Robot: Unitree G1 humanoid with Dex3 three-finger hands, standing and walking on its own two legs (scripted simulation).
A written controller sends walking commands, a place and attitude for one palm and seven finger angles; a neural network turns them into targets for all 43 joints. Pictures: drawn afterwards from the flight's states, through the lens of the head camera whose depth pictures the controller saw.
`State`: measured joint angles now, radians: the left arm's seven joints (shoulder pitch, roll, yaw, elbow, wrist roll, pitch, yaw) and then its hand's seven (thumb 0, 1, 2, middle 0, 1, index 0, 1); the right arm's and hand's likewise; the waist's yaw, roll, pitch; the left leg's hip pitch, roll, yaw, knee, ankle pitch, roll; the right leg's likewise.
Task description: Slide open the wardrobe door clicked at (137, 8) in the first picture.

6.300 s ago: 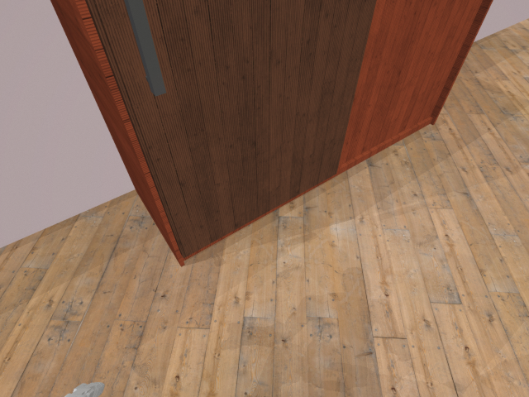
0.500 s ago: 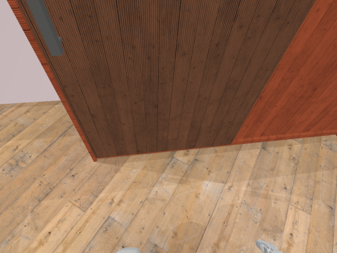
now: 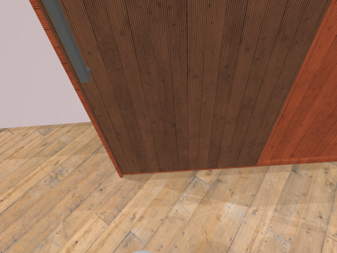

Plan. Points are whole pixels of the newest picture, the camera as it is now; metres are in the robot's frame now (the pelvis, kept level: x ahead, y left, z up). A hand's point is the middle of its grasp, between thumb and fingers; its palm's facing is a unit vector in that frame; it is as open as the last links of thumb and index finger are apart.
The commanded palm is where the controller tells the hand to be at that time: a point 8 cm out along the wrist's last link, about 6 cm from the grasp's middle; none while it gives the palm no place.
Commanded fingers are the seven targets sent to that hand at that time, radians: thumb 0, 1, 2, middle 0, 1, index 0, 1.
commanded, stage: take the last steps up to it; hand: left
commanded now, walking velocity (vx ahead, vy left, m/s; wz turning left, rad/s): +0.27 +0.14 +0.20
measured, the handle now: (69, 34) +0.68 +0.35 +0.22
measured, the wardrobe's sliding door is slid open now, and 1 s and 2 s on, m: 0.00 0.00 0.00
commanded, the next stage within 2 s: come to a stop and stand still in 0.64 s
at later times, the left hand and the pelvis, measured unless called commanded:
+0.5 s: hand out of the picture -0.04 +0.27 -0.18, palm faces +0.19 -0.96 -0.20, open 7.4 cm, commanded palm none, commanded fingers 0.00 0.90 0.90 -0.20 -0.30 -0.20 -0.30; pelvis +0.08 +0.10 -0.01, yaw +4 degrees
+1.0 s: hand (88, 208) +0.28 +0.30 -0.16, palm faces +0.06 -0.97 -0.22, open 7.4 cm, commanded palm none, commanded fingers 0.00 0.90 0.90 -0.20 -0.30 -0.20 -0.30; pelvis +0.18 +0.12 -0.01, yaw +4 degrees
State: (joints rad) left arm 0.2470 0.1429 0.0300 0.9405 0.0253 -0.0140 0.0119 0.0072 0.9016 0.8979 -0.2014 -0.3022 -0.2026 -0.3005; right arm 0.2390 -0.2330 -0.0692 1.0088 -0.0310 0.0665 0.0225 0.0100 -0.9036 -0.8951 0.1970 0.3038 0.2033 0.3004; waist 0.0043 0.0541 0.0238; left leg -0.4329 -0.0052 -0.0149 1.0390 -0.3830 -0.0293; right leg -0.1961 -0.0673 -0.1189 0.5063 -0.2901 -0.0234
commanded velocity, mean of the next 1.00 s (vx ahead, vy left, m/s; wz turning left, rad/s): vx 0.08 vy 0.06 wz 0.02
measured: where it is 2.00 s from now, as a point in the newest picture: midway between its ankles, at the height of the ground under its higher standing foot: outside the picture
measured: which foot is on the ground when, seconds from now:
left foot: up 0.00-0.40, down 0.42-0.82, up 0.84-1.00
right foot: down 0.00-0.42, up 0.44-0.80, down 0.82-1.00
